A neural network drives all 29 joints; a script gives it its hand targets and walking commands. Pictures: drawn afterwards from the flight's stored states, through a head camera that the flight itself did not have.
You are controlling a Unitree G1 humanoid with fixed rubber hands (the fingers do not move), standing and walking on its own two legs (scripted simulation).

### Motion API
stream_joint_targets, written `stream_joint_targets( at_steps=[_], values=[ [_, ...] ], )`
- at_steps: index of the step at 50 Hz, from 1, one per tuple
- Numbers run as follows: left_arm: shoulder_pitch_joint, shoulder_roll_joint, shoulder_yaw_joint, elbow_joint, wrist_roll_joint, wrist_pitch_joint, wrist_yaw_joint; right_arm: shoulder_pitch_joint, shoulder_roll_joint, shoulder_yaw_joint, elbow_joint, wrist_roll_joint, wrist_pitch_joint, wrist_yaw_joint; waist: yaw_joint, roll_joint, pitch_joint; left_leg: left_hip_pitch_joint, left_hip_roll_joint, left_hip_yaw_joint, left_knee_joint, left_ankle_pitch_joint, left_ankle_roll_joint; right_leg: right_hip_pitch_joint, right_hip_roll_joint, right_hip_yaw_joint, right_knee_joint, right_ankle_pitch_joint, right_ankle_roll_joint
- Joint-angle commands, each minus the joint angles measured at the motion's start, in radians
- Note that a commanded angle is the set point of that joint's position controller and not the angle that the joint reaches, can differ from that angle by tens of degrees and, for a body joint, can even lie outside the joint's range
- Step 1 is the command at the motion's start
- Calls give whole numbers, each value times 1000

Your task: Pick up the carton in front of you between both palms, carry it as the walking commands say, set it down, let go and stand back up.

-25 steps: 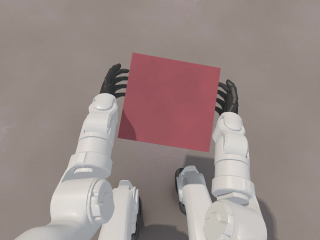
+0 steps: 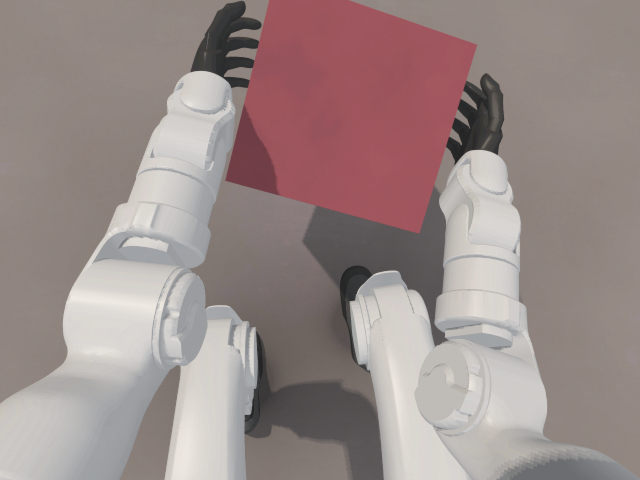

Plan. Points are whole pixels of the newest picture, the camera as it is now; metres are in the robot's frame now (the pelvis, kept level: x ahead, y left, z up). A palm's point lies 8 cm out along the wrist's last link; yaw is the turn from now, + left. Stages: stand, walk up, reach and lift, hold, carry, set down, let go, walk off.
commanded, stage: set down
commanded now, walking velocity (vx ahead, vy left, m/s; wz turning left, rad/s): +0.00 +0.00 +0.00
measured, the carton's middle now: (336, 129) +0.50 -0.11 -0.22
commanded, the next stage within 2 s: none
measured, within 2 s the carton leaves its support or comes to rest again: rests again in 1.30 s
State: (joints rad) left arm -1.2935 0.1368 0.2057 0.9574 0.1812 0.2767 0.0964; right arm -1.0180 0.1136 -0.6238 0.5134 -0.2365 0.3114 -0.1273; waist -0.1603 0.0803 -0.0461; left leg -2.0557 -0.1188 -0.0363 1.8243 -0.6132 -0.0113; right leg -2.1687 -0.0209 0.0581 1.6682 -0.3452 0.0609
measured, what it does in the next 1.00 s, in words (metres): lowers itself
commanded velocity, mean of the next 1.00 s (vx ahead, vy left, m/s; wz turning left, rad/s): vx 0.00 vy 0.00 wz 0.00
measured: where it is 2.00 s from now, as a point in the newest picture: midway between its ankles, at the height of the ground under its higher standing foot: (304, 365)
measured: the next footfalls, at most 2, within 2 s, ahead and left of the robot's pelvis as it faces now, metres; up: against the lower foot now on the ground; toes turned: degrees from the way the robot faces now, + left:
none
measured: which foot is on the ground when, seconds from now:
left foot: down 0.00-1.00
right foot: down 0.00-1.00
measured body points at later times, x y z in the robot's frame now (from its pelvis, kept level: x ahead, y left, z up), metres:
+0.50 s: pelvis +0.00 +0.01 -0.07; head +0.37 -0.02 +0.17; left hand +0.58 -0.01 -0.26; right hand +0.47 -0.29 -0.23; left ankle +0.07 +0.11 -0.45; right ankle +0.15 -0.15 -0.45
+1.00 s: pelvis -0.01 +0.01 -0.09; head +0.37 +0.01 +0.15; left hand +0.58 -0.01 -0.27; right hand +0.48 -0.30 -0.24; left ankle +0.07 +0.11 -0.45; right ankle +0.15 -0.15 -0.45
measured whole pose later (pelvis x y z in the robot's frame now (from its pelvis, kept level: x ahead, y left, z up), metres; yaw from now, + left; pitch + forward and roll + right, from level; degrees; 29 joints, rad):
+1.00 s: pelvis -0.01 +0.01 -0.09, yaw -2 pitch +46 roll -4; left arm -1.61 0.25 0.07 1.15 0.18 0.24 0.02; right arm -1.36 -0.12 -0.73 0.87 -0.14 0.22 -0.02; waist -0.24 -0.01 0.23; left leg -2.26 -0.14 -0.04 2.15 -0.68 0.00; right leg -2.35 -0.01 0.05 1.94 -0.38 0.09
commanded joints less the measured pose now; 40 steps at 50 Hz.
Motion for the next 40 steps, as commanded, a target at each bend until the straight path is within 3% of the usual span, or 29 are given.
stream_joint_targets(
  at_steps=[1,12,19,26,40],
  values=[
    [-520,-860,-304,-32,-120,-44,-246,-734,666,518,-4,123,-43,245,-93,65,-1121,250,-92,68,-201,186,2,919,124,-169,17,307,16],
    [-674,-724,-342,37,-177,-49,-239,-883,528,460,-16,165,-66,210,-146,92,-1075,208,-72,68,-61,168,11,886,99,-180,139,324,20],
    [-748,-618,-353,34,-187,-95,-232,-779,585,357,184,191,-70,233,-121,152,-878,150,-42,53,-6,192,18,736,94,-159,208,331,18],
    [-792,-608,-403,-43,-209,-118,-200,-819,607,367,185,284,-77,262,-90,191,-910,278,-22,34,39,332,23,622,86,-158,264,400,21],
    [-667,-525,-288,70,-99,-98,-202,-710,498,214,326,181,-72,288,-76,174,-640,156,-12,14,32,244,26,423,77,-146,272,243,12]
  ],
)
